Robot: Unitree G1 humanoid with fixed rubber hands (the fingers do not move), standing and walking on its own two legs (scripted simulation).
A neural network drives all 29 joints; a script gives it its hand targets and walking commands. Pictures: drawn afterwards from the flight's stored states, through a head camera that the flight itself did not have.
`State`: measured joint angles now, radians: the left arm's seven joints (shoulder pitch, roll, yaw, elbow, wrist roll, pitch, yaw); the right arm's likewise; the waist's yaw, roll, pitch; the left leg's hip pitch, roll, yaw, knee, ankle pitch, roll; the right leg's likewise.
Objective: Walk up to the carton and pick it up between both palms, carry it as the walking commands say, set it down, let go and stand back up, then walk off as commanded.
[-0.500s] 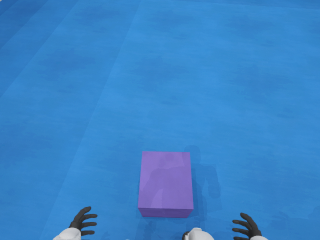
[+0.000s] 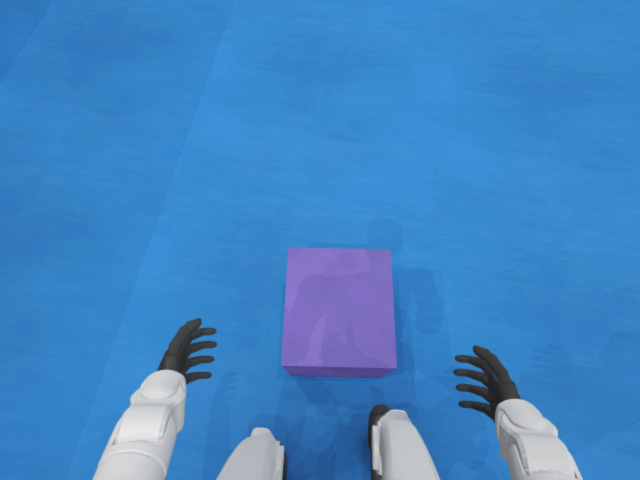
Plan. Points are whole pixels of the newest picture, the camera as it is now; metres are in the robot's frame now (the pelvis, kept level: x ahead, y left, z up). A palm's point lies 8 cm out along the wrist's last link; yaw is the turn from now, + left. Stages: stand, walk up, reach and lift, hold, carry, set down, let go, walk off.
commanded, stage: reach and lift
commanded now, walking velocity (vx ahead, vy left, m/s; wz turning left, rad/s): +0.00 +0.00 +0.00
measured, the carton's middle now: (337, 317) +0.43 -0.03 -0.58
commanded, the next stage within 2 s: none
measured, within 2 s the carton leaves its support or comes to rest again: neither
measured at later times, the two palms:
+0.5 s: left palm (200, 321) +0.32 +0.19 -0.14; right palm (486, 335) +0.31 -0.24 -0.16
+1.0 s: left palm (213, 254) +0.44 +0.19 -0.17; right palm (469, 255) +0.45 -0.24 -0.19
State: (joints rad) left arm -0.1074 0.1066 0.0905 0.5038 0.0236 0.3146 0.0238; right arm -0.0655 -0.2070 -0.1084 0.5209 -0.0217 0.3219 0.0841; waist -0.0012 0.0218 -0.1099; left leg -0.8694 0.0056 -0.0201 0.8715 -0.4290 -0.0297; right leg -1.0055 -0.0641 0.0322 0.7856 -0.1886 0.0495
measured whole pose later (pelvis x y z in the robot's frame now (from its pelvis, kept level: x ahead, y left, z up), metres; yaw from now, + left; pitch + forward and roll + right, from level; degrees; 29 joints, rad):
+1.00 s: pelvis -0.03 -0.02 -0.06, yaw +4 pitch +47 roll +3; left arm -0.94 0.23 0.31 0.75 -0.05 0.11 -0.01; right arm -0.97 -0.31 -0.31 0.80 -0.03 0.15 0.05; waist -0.01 0.01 -0.08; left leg -1.48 -0.02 -0.07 1.07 -0.41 -0.07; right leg -1.61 -0.04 0.07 0.99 -0.20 0.04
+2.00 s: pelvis -0.10 -0.03 -0.28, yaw +8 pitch +40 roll +4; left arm -1.42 0.35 0.21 1.03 -0.14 0.19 0.09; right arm -1.44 -0.46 -0.23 1.10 0.11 0.18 -0.03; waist -0.03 0.03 0.27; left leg -2.07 -0.07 -0.06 1.97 -0.60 -0.11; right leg -2.21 0.01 0.14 1.87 -0.36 0.09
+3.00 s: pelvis -0.11 -0.04 -0.33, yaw +9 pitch +35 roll +1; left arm -1.59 0.35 0.01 1.09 -0.23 0.10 0.14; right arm -1.58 -0.47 -0.11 1.16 0.26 0.05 -0.08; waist -0.05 0.03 0.53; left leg -2.17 -0.05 -0.08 2.13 -0.57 -0.11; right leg -2.27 -0.05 0.08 2.03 -0.37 0.05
